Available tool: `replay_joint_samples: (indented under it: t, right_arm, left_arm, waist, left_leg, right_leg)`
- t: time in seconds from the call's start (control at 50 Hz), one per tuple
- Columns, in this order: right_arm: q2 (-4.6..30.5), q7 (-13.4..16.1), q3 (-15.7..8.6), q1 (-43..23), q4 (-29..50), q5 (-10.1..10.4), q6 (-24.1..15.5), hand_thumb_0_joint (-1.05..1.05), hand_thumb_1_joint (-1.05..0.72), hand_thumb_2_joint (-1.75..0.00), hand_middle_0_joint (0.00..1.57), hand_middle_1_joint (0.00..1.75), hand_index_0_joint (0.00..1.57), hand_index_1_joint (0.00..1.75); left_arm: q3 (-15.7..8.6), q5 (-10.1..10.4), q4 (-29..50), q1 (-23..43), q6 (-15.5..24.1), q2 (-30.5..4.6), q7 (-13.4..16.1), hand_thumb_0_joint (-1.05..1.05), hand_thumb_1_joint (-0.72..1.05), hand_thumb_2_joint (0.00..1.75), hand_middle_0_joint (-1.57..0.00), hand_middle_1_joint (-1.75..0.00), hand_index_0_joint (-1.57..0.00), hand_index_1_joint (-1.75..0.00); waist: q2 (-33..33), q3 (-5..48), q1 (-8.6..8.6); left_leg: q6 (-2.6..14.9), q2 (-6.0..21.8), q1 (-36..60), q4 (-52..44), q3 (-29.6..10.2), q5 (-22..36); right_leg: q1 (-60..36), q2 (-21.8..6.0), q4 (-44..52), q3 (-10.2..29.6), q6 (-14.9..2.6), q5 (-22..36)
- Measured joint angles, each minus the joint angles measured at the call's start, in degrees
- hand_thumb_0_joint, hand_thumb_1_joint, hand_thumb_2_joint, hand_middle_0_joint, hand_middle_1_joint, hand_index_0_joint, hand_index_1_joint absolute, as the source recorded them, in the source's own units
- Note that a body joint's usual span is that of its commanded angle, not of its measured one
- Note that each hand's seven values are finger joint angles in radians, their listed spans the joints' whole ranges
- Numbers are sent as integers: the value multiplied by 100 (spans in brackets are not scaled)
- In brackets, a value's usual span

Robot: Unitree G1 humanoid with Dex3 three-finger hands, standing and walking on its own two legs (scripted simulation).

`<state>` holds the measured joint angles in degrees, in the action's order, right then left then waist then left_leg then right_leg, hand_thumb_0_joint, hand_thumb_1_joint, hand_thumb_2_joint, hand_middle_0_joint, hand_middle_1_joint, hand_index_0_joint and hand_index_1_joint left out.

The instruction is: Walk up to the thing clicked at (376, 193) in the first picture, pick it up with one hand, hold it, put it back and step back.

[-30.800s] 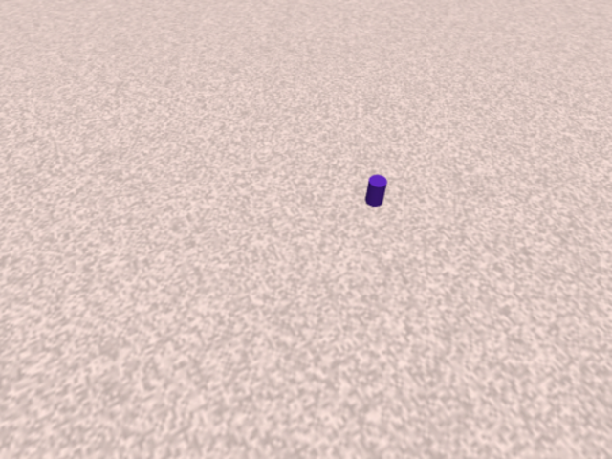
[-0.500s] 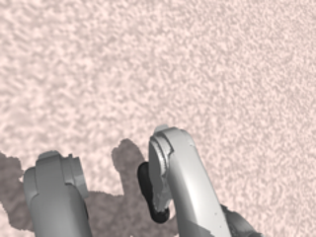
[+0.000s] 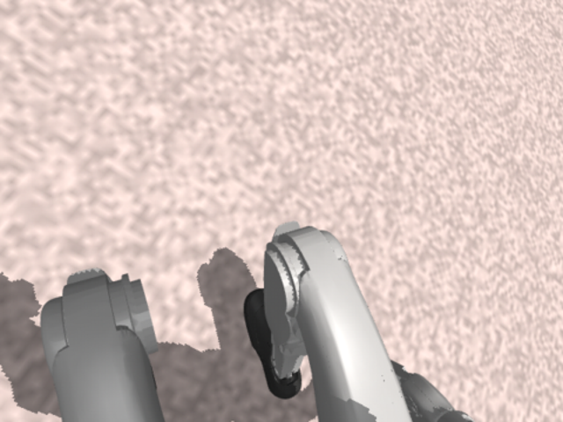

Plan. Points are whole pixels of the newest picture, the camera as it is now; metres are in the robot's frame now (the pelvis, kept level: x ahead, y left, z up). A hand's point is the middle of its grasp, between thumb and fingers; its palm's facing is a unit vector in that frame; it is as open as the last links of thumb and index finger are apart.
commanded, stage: settle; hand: left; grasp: from above
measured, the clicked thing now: out of the picture +0.46 +0.35 -0.25
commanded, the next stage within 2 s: lift in 0.96 s
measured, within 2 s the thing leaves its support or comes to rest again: leaves its support in 0.46 s
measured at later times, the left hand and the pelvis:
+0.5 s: hand out of the picture +0.43 +0.34 -0.18, palm faces -0.41 -0.10 -0.91, open 10.2 cm; pelvis +0.01 +0.00 +0.01, yaw +1 degrees
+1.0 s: hand out of the picture +0.43 +0.35 -0.09, palm faces -0.45 -0.09 -0.89, open 10.0 cm; pelvis +0.00 +0.00 +0.05, yaw +4 degrees
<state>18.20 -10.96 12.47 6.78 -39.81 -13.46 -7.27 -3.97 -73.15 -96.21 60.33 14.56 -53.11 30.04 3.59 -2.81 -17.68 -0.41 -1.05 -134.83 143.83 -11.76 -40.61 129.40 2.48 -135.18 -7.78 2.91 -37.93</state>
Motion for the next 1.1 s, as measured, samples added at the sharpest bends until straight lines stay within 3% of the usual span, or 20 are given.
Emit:
replay_joint_samples:
  t: [0.18, 0.3, 0.44, 0.54, 0.64, 0.7, 0.82, 1.1]
  right_arm:
    - [10, -16, -20, 81, 26, 14, -7, 0, -93, -90, 20, 30, 20, 30]
    - [-15, -29, -118, 172, 19, 38, 57, 0, -94, -90, 20, 30, 20, 30]
    - [-67, -30, -438, 269, -23, 186, 197, 0, -94, -90, 20, 30, 21, 30]
    - [-82, 5, -721, 287, -58, 392, 292, 0, -93, -90, 20, 30, 21, 30]
    - [-52, 81, -868, 168, 0, 510, 365, 0, -93, -90, 20, 30, 21, 30]
    - [-28, 138, -915, 133, 37, 578, 413, 0, -93, -90, 20, 30, 20, 30]
    - [-6, 235, -897, 108, 112, 662, 545, 0, -93, -90, 20, 30, 20, 30]
    - [-126, 351, -892, 373, 61, 790, 730, 0, -93, -90, 20, 30, 20, 30]
  left_arm:
    - [-72, -13, 143, -54, -50, 23, -31, 0, -12, 80, -38, -103, -53, -101]
    - [-265, -61, 397, -248, -121, 150, -88, 0, -13, 80, -39, -102, -54, -102]
    - [-578, -74, 1156, -797, -278, 487, -340, 0, -13, 77, -44, -98, -56, -99]
    - [-395, 78, 1888, -1073, -387, 798, -610, -1, -12, 73, -48, -92, -59, -95]
    - [-361, 166, 2029, -948, -428, 873, -953, -1, -11, 69, -50, -89, -62, -92]
    - [-152, 262, 2053, -823, -480, 888, -1191, -1, -11, 68, -52, -88, -63, -90]
    - [-34, 359, 2099, -722, -375, 886, -1563, -1, -11, 67, -53, -87, -65, -89]
    - [59, 338, 2243, -741, -283, 927, -1678, -1, -12, 67, -53, -86, -65, -88]
  waist:
    - [1, 26, 12]
    - [-31, 135, 60]
    - [-164, 358, 185]
    - [-234, 511, 366]
    - [-317, 563, 453]
    - [-353, 617, 499]
    - [-393, 660, 533]
    - [-436, 793, 552]
  left_leg:
    - [-10, -14, -45, 4, -14, 12]
    - [-34, -23, -80, 8, -12, -16]
    - [-47, -37, -105, -81, 57, -34]
    - [-42, -38, -22, -292, 195, -9]
    - [-46, -41, 151, -555, 271, 37]
    - [-45, -31, 257, -706, 308, 54]
    - [-38, -16, 464, -934, 338, 89]
    - [27, -40, 558, -1162, 432, 256]
  right_leg:
    - [37, -8, -1, -14, -22, 4]
    - [81, -20, -23, -14, -54, -29]
    - [128, -56, 2, 40, -89, -84]
    - [90, -95, 106, 152, -108, -109]
    - [-53, -127, 300, 211, -122, -96]
    - [-137, -132, 421, 241, -113, -83]
    - [-329, -135, 630, 262, -116, -50]
    - [-454, -168, 837, 335, -105, 65]
